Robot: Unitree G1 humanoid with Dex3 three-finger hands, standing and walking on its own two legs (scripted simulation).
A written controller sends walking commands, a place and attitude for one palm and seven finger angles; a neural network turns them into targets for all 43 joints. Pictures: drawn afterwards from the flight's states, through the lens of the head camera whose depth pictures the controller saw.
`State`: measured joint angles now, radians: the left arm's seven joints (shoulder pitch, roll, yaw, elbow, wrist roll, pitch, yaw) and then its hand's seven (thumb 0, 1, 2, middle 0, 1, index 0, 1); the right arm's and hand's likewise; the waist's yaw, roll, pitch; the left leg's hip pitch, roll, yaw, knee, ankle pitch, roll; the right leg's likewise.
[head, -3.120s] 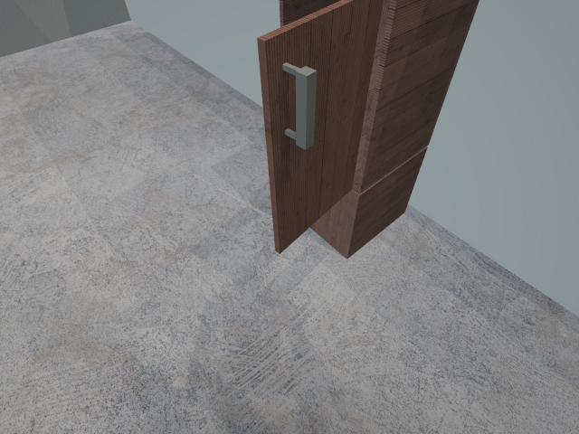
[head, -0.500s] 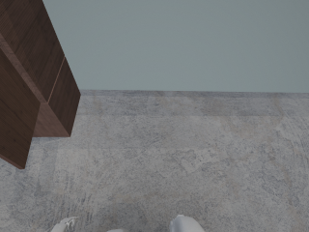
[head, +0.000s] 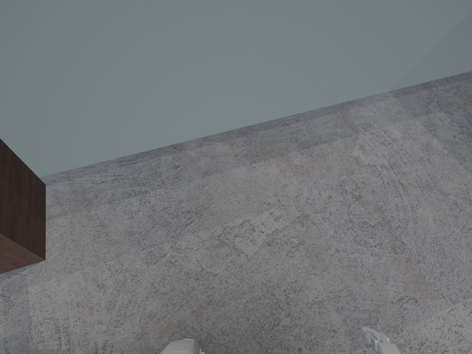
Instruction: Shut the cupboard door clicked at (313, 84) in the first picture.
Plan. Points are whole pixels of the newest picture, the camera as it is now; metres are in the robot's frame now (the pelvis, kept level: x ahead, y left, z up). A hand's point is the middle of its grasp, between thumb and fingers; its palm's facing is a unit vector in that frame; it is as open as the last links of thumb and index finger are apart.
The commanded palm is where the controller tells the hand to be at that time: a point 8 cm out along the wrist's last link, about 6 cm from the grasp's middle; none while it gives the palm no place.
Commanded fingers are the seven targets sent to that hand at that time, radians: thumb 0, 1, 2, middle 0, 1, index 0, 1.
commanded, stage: walk around to get in front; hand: left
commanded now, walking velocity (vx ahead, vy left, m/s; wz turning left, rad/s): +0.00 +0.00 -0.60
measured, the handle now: out of the picture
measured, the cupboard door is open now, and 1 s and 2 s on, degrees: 97 97 97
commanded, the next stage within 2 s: walk to a spot facing it in 1.88 s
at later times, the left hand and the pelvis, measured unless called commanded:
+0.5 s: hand (168, 329) +0.17 +0.14 -0.16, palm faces -0.28 -0.92 -0.28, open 7.4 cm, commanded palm none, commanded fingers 0.00 0.90 0.90 -0.20 -0.30 -0.20 -0.30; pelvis +0.02 -0.04 +0.00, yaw -17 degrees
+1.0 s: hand (254, 249) +0.34 -0.02 -0.15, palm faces -0.63 -0.75 -0.20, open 7.4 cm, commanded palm none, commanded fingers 0.00 0.90 0.90 -0.20 -0.30 -0.20 -0.30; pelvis +0.11 -0.10 +0.00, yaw -36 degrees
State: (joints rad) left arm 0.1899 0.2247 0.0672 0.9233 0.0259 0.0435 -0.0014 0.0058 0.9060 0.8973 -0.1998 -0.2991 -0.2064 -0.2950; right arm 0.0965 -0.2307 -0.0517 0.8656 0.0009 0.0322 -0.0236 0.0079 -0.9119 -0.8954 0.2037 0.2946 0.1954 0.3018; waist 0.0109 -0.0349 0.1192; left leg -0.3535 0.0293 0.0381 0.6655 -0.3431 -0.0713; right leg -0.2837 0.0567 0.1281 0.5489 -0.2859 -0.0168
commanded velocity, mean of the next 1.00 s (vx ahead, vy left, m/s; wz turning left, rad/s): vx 0.15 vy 0.00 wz -0.60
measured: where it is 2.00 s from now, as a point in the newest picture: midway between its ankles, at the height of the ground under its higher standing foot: (339, 298)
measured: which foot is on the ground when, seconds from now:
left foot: up 0.00-0.00, down 0.02-0.34, up 0.36-0.64, down 0.66-1.00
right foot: down 0.00-0.02, up 0.04-0.32, down 0.34-0.66, up 0.68-1.00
